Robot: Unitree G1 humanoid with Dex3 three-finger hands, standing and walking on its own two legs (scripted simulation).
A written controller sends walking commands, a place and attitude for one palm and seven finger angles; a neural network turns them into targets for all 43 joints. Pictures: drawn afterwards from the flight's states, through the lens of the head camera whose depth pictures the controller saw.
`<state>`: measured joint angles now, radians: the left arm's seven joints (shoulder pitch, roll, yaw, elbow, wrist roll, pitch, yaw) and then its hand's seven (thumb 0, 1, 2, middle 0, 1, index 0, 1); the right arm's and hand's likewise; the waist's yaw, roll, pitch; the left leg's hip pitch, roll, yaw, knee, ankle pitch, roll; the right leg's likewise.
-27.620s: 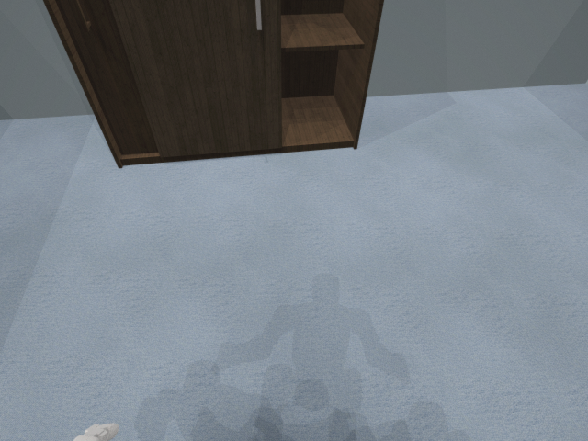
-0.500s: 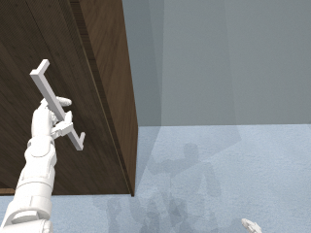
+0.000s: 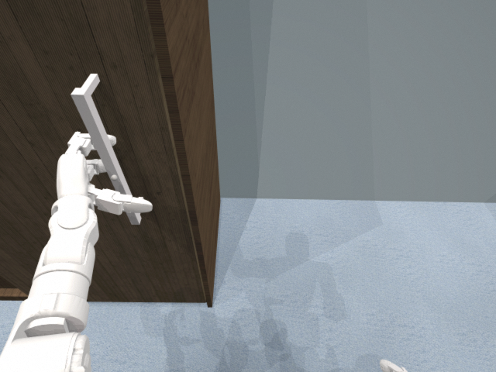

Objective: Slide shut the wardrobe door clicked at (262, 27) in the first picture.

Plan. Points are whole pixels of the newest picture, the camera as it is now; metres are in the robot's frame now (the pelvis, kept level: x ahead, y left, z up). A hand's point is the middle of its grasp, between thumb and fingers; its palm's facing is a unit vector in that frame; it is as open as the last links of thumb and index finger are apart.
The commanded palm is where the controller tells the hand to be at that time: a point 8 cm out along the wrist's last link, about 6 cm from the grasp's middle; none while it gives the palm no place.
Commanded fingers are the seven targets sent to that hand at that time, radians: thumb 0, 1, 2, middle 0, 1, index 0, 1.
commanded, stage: loosen the grip on the handle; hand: left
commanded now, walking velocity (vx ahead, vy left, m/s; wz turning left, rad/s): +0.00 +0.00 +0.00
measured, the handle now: (117, 162) +0.45 +0.26 +0.08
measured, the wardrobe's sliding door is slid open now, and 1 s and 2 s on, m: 0.00 0.00 0.00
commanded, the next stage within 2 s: slip the hand off the handle in 0.04 s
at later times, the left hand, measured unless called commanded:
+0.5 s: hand (79, 182) +0.38 +0.30 +0.10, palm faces +0.38 -0.89 -0.25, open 14.7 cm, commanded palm +0.35 +0.34 +0.11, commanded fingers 0.00 -0.55 0.20 -0.25 -1.15 -0.25 -1.15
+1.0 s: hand (56, 203) +0.34 +0.33 +0.09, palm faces +0.37 -0.90 -0.23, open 14.7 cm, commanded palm +0.29 +0.36 +0.11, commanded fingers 0.00 -0.55 0.20 -0.25 -1.15 -0.25 -1.15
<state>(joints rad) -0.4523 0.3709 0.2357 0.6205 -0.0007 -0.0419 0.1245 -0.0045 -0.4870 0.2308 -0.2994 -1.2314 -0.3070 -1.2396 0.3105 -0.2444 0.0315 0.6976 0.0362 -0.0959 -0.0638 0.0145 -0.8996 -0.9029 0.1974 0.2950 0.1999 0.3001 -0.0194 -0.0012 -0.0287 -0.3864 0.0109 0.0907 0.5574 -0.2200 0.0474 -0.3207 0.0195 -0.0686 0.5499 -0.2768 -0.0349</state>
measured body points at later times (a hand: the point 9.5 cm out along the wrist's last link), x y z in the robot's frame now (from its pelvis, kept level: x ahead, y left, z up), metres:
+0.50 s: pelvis +0.02 +0.01 +0.00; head +0.04 +0.01 +0.45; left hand +0.36 +0.35 +0.11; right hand +0.15 -0.25 -0.10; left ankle +0.04 +0.09 -0.73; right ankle +0.01 -0.10 -0.73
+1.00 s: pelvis +0.02 +0.00 -0.01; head +0.03 +0.01 +0.44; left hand +0.32 +0.37 +0.10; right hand +0.13 -0.25 -0.11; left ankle +0.04 +0.09 -0.73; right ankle +0.01 -0.10 -0.73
